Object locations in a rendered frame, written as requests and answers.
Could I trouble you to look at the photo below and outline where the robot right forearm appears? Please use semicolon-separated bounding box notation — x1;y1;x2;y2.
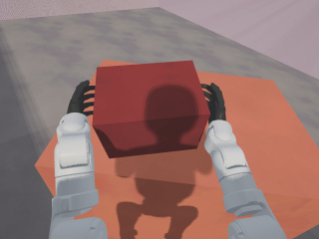
204;119;287;239

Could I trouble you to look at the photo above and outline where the robot right hand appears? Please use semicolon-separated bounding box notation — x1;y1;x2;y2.
200;83;226;124

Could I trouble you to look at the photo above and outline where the carton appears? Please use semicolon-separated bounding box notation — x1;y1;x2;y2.
92;60;210;158

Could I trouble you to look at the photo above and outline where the pedestal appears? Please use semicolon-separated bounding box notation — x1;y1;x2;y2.
35;59;319;239

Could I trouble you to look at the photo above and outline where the robot left hand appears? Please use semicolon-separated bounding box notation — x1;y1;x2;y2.
67;80;96;117

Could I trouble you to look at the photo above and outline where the robot left forearm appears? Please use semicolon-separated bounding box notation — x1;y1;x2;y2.
49;113;99;239

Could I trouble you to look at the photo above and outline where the right robot upper arm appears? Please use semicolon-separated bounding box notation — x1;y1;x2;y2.
227;215;286;239

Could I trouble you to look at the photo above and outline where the left robot upper arm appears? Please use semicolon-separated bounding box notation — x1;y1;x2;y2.
50;216;108;239

